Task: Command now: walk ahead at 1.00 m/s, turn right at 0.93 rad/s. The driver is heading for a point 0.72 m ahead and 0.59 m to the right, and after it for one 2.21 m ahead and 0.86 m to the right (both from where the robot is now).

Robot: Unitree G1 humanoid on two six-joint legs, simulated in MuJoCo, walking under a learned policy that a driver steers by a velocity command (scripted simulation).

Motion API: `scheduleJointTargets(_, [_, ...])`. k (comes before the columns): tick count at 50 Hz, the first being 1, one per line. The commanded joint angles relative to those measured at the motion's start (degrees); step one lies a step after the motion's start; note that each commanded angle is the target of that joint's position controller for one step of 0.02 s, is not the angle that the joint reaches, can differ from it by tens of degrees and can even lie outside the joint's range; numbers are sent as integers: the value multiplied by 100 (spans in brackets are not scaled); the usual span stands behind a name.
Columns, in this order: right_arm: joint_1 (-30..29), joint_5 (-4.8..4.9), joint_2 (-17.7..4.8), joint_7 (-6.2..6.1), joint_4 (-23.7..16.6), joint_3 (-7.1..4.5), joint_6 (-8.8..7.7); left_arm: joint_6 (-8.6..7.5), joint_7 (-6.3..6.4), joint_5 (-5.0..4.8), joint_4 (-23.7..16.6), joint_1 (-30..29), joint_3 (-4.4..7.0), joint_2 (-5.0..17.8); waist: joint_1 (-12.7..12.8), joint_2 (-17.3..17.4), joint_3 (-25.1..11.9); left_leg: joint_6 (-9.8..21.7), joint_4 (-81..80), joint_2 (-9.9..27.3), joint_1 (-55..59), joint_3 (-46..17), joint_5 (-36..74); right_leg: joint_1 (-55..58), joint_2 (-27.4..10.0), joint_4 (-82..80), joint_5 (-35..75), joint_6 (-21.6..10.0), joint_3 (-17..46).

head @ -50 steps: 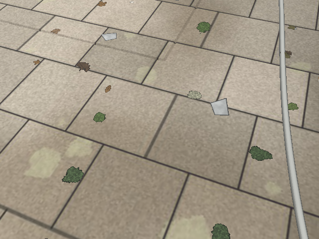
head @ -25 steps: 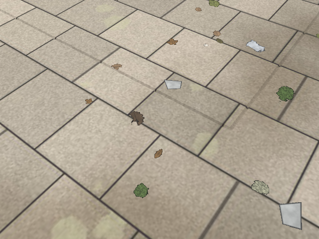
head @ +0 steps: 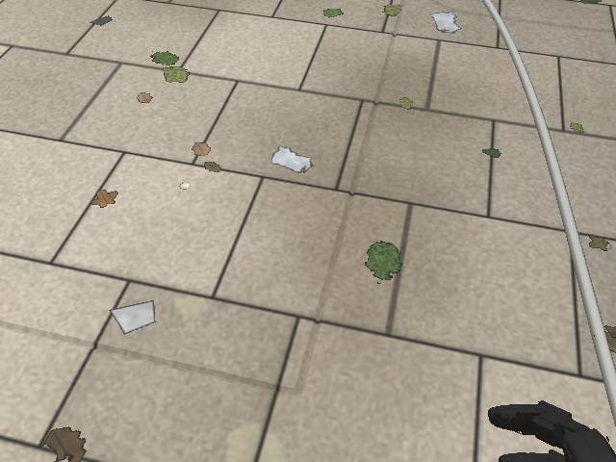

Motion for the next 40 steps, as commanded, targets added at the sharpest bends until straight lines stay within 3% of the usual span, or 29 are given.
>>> scheduleJointTargets(1, [-406, 78, -615, 59, -483, -122, 70, -232, 2, -35, -569, -366, 223, 881, -207, 207, 480, -133, -1513, -123, 508, 586, 1191, -1275, -1235, -1524, 1247, -648, 1770])
scheduleJointTargets(4, [-838, 186, -593, 68, -639, -97, 36, -215, -49, -88, -492, 19, 295, 963, 223, -129, 185, -13, -2650, -478, 691, 719, 2222, -427, -1247, -1248, 2584, -335, 1803])
scheduleJointTargets(6, [-1002, 217, -685, 50, -753, -122, 3, -202, -18, -68, -479, 74, 327, 1014, 299, -270, 84, 85, -3145, -594, 818, 615, 2262, 116, -1404, -994, 3063, -221, 1957])
scheduleJointTargets(8, [-537, 225, -900, -5, -649, -213, -31, -204, 32, -64, -566, -213, 360, 1146, 9, -306, -225, 186, -3660, -838, 1822, 535, 1956, 273, -1395, -406, 3962, 33, 2010])
scheduleJointTargets(9, [127, 254, -1198, -74, -465, -343, -50, -217, 24, -25, -597, -333, 391, 1317, -322, -302, -702, 253, -3571, -973, 2635, 496, 1494, 377, -1372, 381, 4647, 175, 2007])
scheduleJointTargets(10, [1248, 288, -1443, -161, -207, -475, -73, -242, -6, 3, -668, -678, 420, 1502, -1032, -314, -1230, 318, -3561, -849, 3813, 468, 1108, 50, -1253, 1612, 4636, 285, 1923])
scheduleJointTargets(11, [2593, 198, -1788, -289, 69, -645, -90, -318, -17, 40, -798, -949, 315, 1131, -1629, -75, -1884, 461, -3320, -119, 5260, -135, -158, -778, -1039, 3263, 3573, 342, 1652])
scheduleJointTargets(12, [2961, -70, -2140, -329, 167, -739, -100, -338, -3, -94, -1039, -674, 46, 84, -1293, 1552, -2379, 771, -3997, 1553, 6535, -2535, -2084, -2508, -388, 5044, -1426, 426, 984])
scheduleJointTargets(13, [2243, -15, -2162, -247, 75, -808, -58, -269, 16, -165, -1224, -264, -59, 297, -739, 2353, -2590, 1156, -4967, 2020, 6285, -4822, -2971, -3356, -653, 5792, -1346, 403, 605])
scheduleJointTargets(14, [1552, 40, -1435, -212, -76, -696, -21, -156, 37, 7, -1037, -761, -12, 679, -759, 1175, -1576, 1123, -5079, 1634, 5336, -3879, -3315, -3568, -1123, 5774, -619, 409, 406])
scheduleJointTargets(15, [1393, 83, -1091, -187, 7, -616, 1, -93, -36, 107, -1048, -1066, 10, 751, -726, 466, -943, 1066, -5008, 1374, 4563, -2773, -2281, -3478, -1336, 5517, -260, 474, 231])
scheduleJointTargets(16, [1486, 59, -995, -176, 156, -590, 0, -29, -123, 157, -1074, -1284, 12, 695, -688, 143, -644, 970, -5065, 1161, 4087, -2032, -1344, -3376, -1497, 5359, -216, 523, 169])
scheduleJointTargets(17, [1701, 79, -946, -183, 379, -561, -38, 41, -217, 210, -1198, -1427, -27, 528, -615, 230, -376, 923, -5154, 1015, 3725, -1424, -760, -3368, -1647, 5283, -224, 554, 167])
scheduleJointTargets(19, [1961, 213, -767, -87, 717, -524, -160, 183, -320, 197, -1443, -1698, -139, 229, -483, 441, -90, 810, -5354, 958, 3432, -666, 90, -3576, -1903, 5207, -174, 581, 118])
scheduleJointTargets(21, [1958, 277, -776, -23, 840, -524, -251, 244, -383, 199, -1705, -2037, -207, 164, -377, 441, 44, 736, -5565, 928, 3246, 80, 941, -3763, -1994, 5059, 223, 611, 10])
scheduleJointTargets(23, [1768, 248, -853, -10, 883, -532, -321, 253, -425, 161, -1927, -2368, -248, 189, -220, 467, 231, 644, -5766, 755, 2973, 887, 1623, -3683, -2000, 4546, 837, 630, -117])
scheduleJointTargets(26, [1952, 233, -1029, -28, 1044, -568, -351, 251, -534, 149, -2101, -2995, -298, 227, -318, 202, 618, 486, -6060, 466, 2963, 1793, 2409, -3277, -1830, 3133, 1472, 489, -759])
scheduleJointTargets(28, [2253, 220, -1179, -65, 1165, -593, -323, 221, -580, 144, -2124, -3287, -340, 149, -406, 155, 715, 344, -5879, 376, 3331, 2222, 4178, -2823, -1525, 2379, 1463, 260, -1284])
scheduleJointTargets(30, [2489, 244, -1476, -143, 1176, -654, -225, 193, -520, 141, -1995, -3043, -297, 252, -214, 438, 315, 258, -5064, 490, 3982, 2327, 6903, -2210, -1066, 2110, 1109, 65, -1618])
scheduleJointTargets(31, [2456, 237, -1660, -192, 1152, -702, -136, 180, -464, 135, -1862, -2591, -240, 385, 87, 602, 4, 253, -4338, 623, 4148, 2303, 7759, -1702, -889, 2050, 790, -27, -1611])
scheduleJointTargets(32, [2277, 214, -1830, -222, 1086, -752, -28, 164, -396, 128, -1624, -1720, -134, 586, 563, 705, -441, 317, -3201, 781, 4030, 2222, 8222, -778, -729, 2057, 442, -153, -1499])
scheduleJointTargets(33, [1983, 200, -1869, -209, 932, -768, 56, 131, -297, 117, -1237, -479, 33, 858, 1073, 685, -955, 428, -1633, 861, 3405, 2068, 7863, 637, -636, 1773, 216, -358, -1189])
scheduleJointTargets(34, [1919, 154, -1676, -139, 886, -758, 94, 133, -138, 76, -932, 68, 226, 1093, 1120, 124, -1087, 364, 380, 347, 2123, 2038, 4239, 1943, -821, 1296, -18, -519, -563])
scheduleJointTargets(35, [2040, 111, -825, -27, 487, -556, 62, 237, -27, 44, -1072, -608, 346, 1668, 222, -1357, -843, 111, 2582, -673, -124, 1906, -1101, 2661, -2068, 1028, 154, -977, 1885])
scheduleJointTargets(36, [1720, 224, -1193, -48, -123, -583, -81, 309, -36, 143, -1315, -323, 425, 1919, 408, -846, -1992, 76, 3195, -857, -1112, 509, -1006, 3563, -2693, -65, -430, -1769, 4050])
scheduleJointTargets(37, [1239, 209, -1236, -48, -207, -535, -216, 291, 15, 100, -1207, -279, 426, 1707, 390, -84, -1450, 117, 2628, -513, -1371, 152, -573, 3021, -2760, -727, -699, -1539, 4243])
scheduleJointTargets(38, [1202, 218, -1191, -61, -153, -486, -269, 224, 63, 82, -1076, -431, 365, 1415, 73, 315, -516, 119, 1956, -302, -1224, 178, -372, 1962, -2586, -952, -384, -1360, 3799])
scheduleJointTargets(40, [1366, 18, -1128, -85, -25, -450, -109, 32, 141, 77, -1085, -861, 241, 1109, -492, 579, -88, -21, 1165, -53, -429, 134, -615, 553, -2063, -940, 632, -1145, 2833])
